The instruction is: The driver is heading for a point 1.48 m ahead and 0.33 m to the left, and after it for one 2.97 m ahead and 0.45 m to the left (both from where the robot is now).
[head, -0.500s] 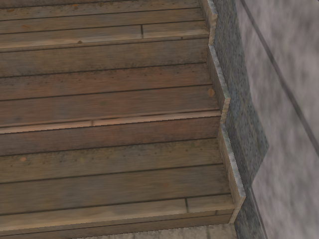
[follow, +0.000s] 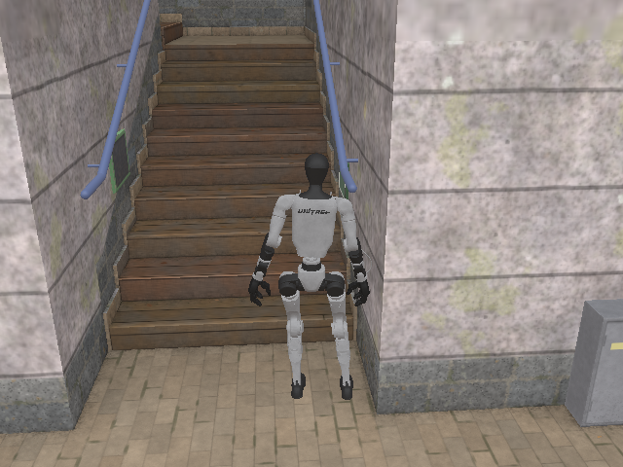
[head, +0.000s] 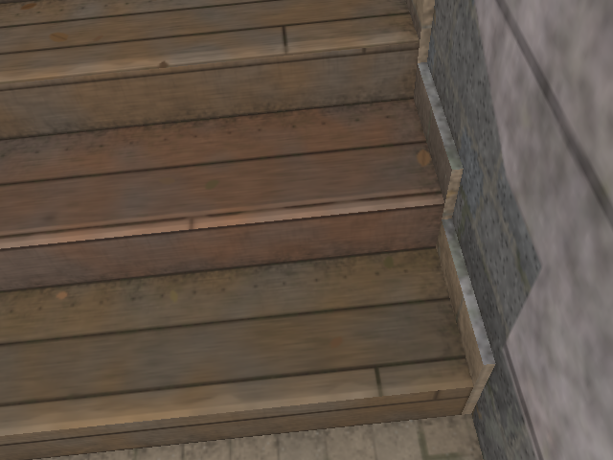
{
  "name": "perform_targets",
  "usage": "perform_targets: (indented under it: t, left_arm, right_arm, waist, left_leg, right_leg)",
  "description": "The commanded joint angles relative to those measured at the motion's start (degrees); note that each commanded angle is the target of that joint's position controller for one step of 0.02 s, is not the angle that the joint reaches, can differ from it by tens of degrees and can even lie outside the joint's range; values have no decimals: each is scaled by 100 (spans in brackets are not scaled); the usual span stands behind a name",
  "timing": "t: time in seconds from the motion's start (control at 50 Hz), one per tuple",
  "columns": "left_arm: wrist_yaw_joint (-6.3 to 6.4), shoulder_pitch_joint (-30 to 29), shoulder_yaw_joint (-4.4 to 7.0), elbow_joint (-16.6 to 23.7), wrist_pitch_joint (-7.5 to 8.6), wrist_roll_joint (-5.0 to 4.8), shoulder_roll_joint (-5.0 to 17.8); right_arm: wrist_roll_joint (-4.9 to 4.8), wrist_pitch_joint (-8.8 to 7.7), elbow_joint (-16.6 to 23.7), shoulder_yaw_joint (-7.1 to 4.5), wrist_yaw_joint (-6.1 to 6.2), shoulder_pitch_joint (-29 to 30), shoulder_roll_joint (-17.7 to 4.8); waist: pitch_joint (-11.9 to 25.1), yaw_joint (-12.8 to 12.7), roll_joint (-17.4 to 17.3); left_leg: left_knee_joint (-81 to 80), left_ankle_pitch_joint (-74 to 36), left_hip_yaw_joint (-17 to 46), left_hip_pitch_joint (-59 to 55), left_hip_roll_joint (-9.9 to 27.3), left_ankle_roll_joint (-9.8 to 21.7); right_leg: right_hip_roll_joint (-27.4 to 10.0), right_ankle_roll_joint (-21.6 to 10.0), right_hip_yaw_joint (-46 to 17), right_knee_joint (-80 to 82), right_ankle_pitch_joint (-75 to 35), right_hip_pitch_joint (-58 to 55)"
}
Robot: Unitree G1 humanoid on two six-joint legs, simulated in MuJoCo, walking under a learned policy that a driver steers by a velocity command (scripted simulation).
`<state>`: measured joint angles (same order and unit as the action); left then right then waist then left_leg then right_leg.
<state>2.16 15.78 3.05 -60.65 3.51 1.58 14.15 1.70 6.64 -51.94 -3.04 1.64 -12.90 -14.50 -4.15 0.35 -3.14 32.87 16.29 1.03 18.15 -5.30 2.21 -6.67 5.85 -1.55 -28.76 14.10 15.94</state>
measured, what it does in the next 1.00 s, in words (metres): stands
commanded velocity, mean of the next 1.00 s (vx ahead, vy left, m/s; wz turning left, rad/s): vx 0.41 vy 0.00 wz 0.00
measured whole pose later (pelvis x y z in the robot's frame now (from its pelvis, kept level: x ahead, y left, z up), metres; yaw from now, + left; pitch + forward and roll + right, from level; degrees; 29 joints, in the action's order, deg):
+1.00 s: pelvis +0.03 -0.01 +0.02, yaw +0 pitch +0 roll +1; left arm 0.0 8.0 1.4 -57.4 3.9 0.4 14.5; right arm 1.3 0.5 -46.6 0.4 -2.1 -3.6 -13.7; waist -0.5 0.8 -3.5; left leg 8.7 6.7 2.8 2.1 -3.2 1.9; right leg -4.3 4.0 -1.2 -10.5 7.7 3.0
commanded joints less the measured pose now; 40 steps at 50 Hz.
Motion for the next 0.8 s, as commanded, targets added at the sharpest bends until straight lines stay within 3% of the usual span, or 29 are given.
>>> perform_targets:
  t: [0.02, 0.04, 0.06, 0.08, 0.1, 0.12, 0.16, 0.22, 0.28, 0.3, 0.36, 0.38, 0.42, 0.48, 0.5, 0.52, 0.54, 0.6, 0.68, 0.7, 0.76, 0.78, 0.8]
  left_arm:
    - [29, -724, -175, 498, -114, -130, 511]
    - [-31, -972, -262, 487, -164, -106, 374]
    - [-75, -266, -252, 329, -309, -124, 280]
    - [-46, 33, -278, 244, -377, -179, 260]
    - [112, 463, -56, -6, -91, -116, 1014]
    - [154, 239, -26, -44, -3, -108, 1082]
    - [239, -175, -106, -33, 66, -168, 666]
    - [288, -385, -139, -19, 80, -191, 481]
    - [334, -657, -131, 71, 109, -189, 540]
    - [384, -754, -117, 148, 156, -228, 560]
    - [413, -676, -116, 187, 222, -224, 581]
    - [354, -547, -137, 110, 220, -202, 561]
    - [273, -453, -137, 64, 227, -165, 642]
    - [204, -521, -145, 80, 234, -194, 714]
    - [26, -616, -233, 128, 234, -104, 432]
    - [-87, -758, -204, 168, 282, -136, 630]
    - [-136, -758, -182, 167, 302, -154, 712]
    - [-183, -845, -168, 184, 309, -153, 832]
    - [-291, -973, -122, 198, 311, -88, 919]
    - [-282, -852, -111, 138, 306, -12, 902]
    - [-295, -931, -45, 147, 323, -27, 968]
    - [-351, -790, 35, 177, 263, 42, 1093]
    - [-375, -831, 62, 192, 245, 51, 1119]
  right_arm:
    - [204, -263, 441, 160, -159, -500, 256]
    - [186, -375, 491, 254, -237, -409, 350]
    - [114, -561, 578, 257, -257, 84, -40]
    - [14, -708, 568, 269, -255, 284, -264]
    - [-290, -549, 316, -13, -57, -77, -678]
    - [-322, -493, 293, -35, 24, -215, -724]
    - [-166, -498, 445, -30, 85, 80, -530]
    - [-163, -610, 418, -71, 111, 130, -281]
    - [-140, -668, 525, -111, 65, 321, -224]
    - [-72, -678, 566, -134, 30, 307, -265]
    - [-119, -714, 702, -148, -45, 525, -261]
    - [-155, -697, 669, -140, -56, 433, -209]
    - [-126, -658, 721, -147, -71, 437, -285]
    - [-120, -597, 737, -167, -44, 458, -441]
    - [27, -603, 905, -35, -144, 796, -149]
    - [20, -602, 929, -60, -159, 834, -280]
    - [32, -609, 965, -64, -168, 839, -399]
    - [4, -616, 1048, -34, -212, 882, -482]
    - [36, -511, 1104, 62, -229, 1090, -442]
    - [-17, -462, 1070, 113, -243, 1121, -322]
    - [2, -406, 993, 118, -265, 1175, -406]
    - [-22, -427, 1055, 196, -359, 1187, -220]
    - [-33, -439, 1042, 203, -391, 1220, -196]
  waist:
    - [899, 456, 1550]
    - [773, 614, 1315]
    - [468, 151, 320]
    - [205, 26, -395]
    - [345, -50, -226]
    - [226, 92, 59]
    - [283, 184, -116]
    - [412, 184, -240]
    - [213, 258, -32]
    - [180, 267, -52]
    - [331, 178, 61]
    - [443, 185, 94]
    - [676, 180, 264]
    - [932, 185, 336]
    - [967, 79, -3]
    - [929, 151, 130]
    - [1071, 101, 191]
    - [1225, 108, 374]
    - [1103, 93, 393]
    - [982, 87, 333]
    - [912, 110, 483]
    - [848, 75, 339]
    - [797, 90, 354]
  left_leg:
    - [432, 454, 400, -1045, 773, 66]
    - [-858, -15, 503, -1255, 834, 126]
    - [-2133, -274, 947, -979, 1061, 29]
    - [-2479, -233, 974, -216, 1078, -20]
    - [-2257, -271, 1201, -713, 892, 21]
    - [-2282, -411, 1108, -1086, 899, -5]
    - [-2287, -1294, 1042, -1523, 930, -70]
    - [-2250, -1588, 875, -1737, 868, -7]
    - [-2517, -539, 1127, -1567, 920, 208]
    - [-2486, -595, 1182, -1570, 916, 260]
    - [-2181, -1806, 1015, -1769, 842, 193]
    - [-1988, -2951, 793, -1865, 784, 34]
    - [-1715, -4500, 645, -2245, 786, -129]
    - [-1588, -4890, 568, -2562, 815, -160]
    - [-1493, -5303, 435, -2519, 844, -228]
    - [-1609, -5717, 593, -2498, 950, -237]
    - [-1582, -5744, 572, -2681, 986, -243]
    - [-1634, -5026, 559, -2792, 1019, -237]
    - [-1827, -4099, 676, -2549, 1093, -255]
    - [-1940, -3861, 781, -2421, 1077, -317]
    - [-2025, -3317, 778, -2308, 1077, -316]
    - [-2042, -3003, 886, -2183, 1075, -304]
    - [-2102, -2760, 908, -2114, 1094, -309]
  right_leg:
    - [-1499, -1379, -1034, 875, -1639, 542]
    - [-882, -867, -406, 589, -1120, 538]
    - [2, -416, 309, 266, -204, 261]
    - [217, -211, 453, 421, -93, -444]
    - [91, -19, 173, 703, 429, -474]
    - [165, -15, 258, 584, 456, -218]
    - [96, -90, 73, 727, 168, -8]
    - [99, -173, 71, 670, 19, -9]
    - [117, -276, 30, 635, 72, 26]
    - [102, -312, 14, 647, -57, 39]
    - [49, -308, 4, 744, -247, -96]
    - [44, -240, 42, 696, -472, -184]
    - [15, -184, 1, 780, -887, -252]
    - [-13, -126, 13, 804, -1252, -394]
    - [-230, -111, -141, 969, -1560, -525]
    - [-200, -91, -88, 883, -1803, -549]
    - [-212, -90, -91, 942, -1910, -583]
    - [-278, -149, -191, 1102, -2232, -739]
    - [-410, -241, -444, 1326, -2239, -920]
    - [-536, -211, -631, 1470, -2388, -1058]
    - [-587, -231, -717, 1558, -2377, -1151]
    - [-732, -228, -871, 1612, -2323, -1201]
    - [-756, -254, -932, 1667, -2130, -1210]
Keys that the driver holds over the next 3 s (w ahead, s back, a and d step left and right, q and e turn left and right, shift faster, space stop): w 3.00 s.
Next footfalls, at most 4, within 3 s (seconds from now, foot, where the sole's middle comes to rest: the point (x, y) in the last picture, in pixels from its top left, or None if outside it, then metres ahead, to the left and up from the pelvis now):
none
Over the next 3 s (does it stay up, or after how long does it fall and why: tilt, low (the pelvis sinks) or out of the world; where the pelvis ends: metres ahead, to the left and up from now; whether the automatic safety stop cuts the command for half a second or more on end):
stays up -0.01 0.00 0.02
